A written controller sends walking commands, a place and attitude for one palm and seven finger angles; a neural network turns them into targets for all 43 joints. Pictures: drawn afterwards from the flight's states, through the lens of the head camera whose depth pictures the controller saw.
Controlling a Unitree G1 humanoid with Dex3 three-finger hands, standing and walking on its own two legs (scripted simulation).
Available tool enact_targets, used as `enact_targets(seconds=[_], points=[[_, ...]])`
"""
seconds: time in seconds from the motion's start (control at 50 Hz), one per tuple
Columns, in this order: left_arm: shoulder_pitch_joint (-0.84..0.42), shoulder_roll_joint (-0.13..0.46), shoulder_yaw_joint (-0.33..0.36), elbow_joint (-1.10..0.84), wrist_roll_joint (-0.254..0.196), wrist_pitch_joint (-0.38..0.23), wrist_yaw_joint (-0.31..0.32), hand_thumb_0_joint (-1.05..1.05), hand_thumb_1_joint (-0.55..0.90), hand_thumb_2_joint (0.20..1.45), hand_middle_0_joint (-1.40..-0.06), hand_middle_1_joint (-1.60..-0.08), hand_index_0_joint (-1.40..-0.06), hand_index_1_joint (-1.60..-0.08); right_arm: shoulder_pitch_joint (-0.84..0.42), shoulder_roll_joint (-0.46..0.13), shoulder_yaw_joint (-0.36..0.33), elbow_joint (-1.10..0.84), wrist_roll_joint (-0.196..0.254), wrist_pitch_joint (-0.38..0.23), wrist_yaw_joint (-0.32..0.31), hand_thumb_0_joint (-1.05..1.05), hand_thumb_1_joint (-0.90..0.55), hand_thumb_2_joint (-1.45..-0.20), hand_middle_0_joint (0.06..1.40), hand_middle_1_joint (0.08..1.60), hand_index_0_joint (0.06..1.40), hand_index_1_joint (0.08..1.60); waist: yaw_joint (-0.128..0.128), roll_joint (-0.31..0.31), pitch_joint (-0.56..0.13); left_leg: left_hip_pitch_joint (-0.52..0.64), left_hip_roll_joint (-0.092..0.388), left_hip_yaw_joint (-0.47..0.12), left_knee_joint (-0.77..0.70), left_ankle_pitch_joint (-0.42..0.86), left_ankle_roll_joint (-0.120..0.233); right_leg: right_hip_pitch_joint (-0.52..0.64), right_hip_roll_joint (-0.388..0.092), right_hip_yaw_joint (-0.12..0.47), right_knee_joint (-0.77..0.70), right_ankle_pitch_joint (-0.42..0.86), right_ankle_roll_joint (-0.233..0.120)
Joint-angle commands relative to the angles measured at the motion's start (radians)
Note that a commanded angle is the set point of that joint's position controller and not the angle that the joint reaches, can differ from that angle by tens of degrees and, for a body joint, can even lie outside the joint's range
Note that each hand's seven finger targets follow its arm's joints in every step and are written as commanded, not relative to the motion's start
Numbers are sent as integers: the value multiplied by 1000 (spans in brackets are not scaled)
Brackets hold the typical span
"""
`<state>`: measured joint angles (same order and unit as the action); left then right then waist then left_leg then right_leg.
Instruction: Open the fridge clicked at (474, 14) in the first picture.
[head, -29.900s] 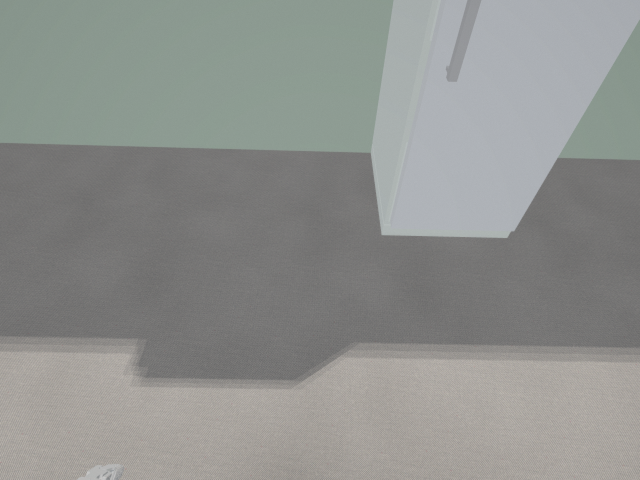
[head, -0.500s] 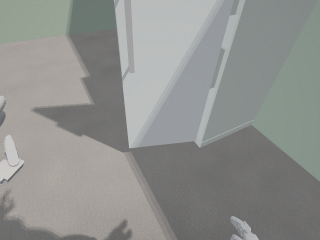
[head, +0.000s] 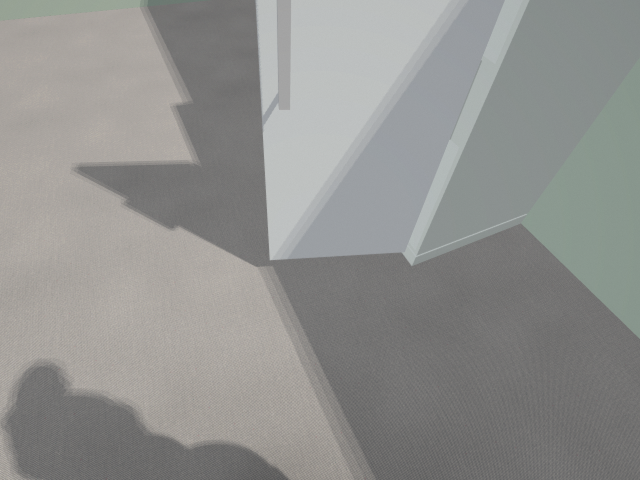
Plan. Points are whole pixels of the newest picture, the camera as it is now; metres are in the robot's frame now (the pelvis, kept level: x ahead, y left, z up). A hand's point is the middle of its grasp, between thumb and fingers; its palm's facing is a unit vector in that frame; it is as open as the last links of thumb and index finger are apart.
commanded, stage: let the arm hang, fingers relaxed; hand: left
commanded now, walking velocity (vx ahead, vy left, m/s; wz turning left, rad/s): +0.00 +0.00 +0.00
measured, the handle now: (283, 15) +0.87 +0.12 +0.16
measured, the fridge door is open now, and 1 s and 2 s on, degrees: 71 71 71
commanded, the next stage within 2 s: look to check the result in 0.70 s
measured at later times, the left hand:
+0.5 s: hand out of the picture +0.07 +0.21 -0.17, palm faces -0.05 -0.97 -0.22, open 7.4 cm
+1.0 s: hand out of the picture +0.09 +0.26 -0.16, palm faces -0.07 -0.95 -0.30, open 7.4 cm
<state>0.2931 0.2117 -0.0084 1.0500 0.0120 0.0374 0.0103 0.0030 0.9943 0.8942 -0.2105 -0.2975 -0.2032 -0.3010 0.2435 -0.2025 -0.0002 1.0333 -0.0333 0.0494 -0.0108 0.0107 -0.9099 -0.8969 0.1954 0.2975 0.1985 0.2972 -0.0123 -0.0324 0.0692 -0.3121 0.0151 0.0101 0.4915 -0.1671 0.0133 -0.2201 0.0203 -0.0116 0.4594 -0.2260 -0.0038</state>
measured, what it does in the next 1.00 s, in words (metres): stands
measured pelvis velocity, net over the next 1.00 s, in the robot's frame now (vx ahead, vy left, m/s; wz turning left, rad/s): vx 0.04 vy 0.02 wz -0.03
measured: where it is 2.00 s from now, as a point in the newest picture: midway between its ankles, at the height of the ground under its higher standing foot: outside the picture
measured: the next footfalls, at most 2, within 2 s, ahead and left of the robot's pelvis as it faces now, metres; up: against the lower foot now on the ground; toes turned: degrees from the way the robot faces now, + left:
none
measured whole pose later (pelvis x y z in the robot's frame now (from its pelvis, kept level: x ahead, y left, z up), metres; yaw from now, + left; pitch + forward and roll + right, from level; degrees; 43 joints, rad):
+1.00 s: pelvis +0.04 +0.02 +0.01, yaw -2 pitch -1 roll +0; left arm 0.16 0.31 0.00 1.16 0.02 -0.01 0.01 0.01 0.90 0.90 -0.20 -0.30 -0.20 -0.30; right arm 0.13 -0.28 -0.02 1.16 -0.02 0.01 -0.01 0.01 -0.91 -0.90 0.20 0.30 0.20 0.30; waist -0.01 -0.02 0.07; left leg -0.17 -0.03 0.06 0.34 -0.15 0.05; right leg -0.10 -0.03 0.04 0.32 -0.21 0.03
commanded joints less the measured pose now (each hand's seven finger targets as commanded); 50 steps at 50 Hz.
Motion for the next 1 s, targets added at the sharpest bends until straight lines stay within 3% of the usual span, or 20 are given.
enact_targets(seconds=[0.0, 0.08, 0.12, 0.26, 0.52, 0.64, 0.78, 0.9, 0.98], points=[[-30, 127, 26, -12, 3, -51, 11, 0, 900, 900, -200, -300, -200, -300, -13, -127, -37, -15, 12, -44, -13, 0, -900, -900, 200, 300, 200, 300, 0, 84, -86, 101, 85, -99, -153, -83, 15, -2, -109, 111, -156, -26, -41], [-15, 120, 22, 40, 3, -52, 16, 0, 900, 900, -200, -300, -200, -300, 14, -129, -39, 32, 17, -47, -18, 0, -900, -900, 200, 300, 200, 300, 1, 57, -92, 133, 94, -100, -158, -18, 18, 15, -106, 101, -151, 24, -38], [-17, 112, 19, 58, 3, -48, 17, 0, 900, 900, -200, -300, -200, -300, 11, -121, -36, 48, 16, -46, -19, 0, -900, -900, 200, 300, 200, 300, 3, 58, -54, 118, 98, -103, -178, -38, 19, 3, -106, 90, -149, 6, -33], [-25, 111, 17, 79, 7, -45, 22, 0, 900, 900, -200, -300, -200, -300, -2, -113, -38, 74, 13, -42, -14, 0, -900, -900, 200, 300, 200, 300, 4, 43, -23, 113, 93, -100, -204, -82, 19, -12, -107, 88, -147, -25, -26], [-78, 133, 24, 58, 10, -56, 23, 0, 900, 900, -200, -300, -200, -300, -52, -130, -38, 75, 12, -54, -7, 0, -900, -900, 200, 300, 200, 300, 4, 36, -38, 159, 93, -85, -211, 7, 14, 6, -119, 96, -155, 34, -15], [-101, 159, 27, 53, 10, -61, 20, 0, 900, 900, -200, -300, -200, -300, -72, -160, -42, 76, 13, -58, -6, 0, -900, -900, 200, 300, 200, 300, 2, 57, -34, 177, 94, -80, -212, 31, 14, 16, -124, 103, -170, 52, -17], [-117, 210, 36, 49, 10, -67, 17, 0, 900, 900, -200, -300, -200, -300, -97, -218, -52, 68, 17, -65, -7, 0, -900, -900, 200, 300, 200, 300, 4, 49, -85, 218, 102, -83, -212, 70, 20, 49, -126, 109, -174, 85, -22], [-151, 253, 39, 52, 8, -70, 14, 0, 900, 900, -200, -300, -200, -300, -134, -259, -56, 68, 19, -69, -6, 0, -900, -900, 200, 300, 200, 300, 4, 43, -71, 229, 107, -87, -221, 102, 21, 56, -135, 111, -188, 105, -25], [-165, 282, 41, 49, 8, -72, 12, 0, 900, 900, -200, -300, -200, -300, -151, -292, -58, 65, 21, -69, -4, 0, -900, -900, 200, 300, 200, 300, 3, 38, -95, 246, 110, -90, -224, 108, 20, 75, -136, 114, -198, 109, -24]])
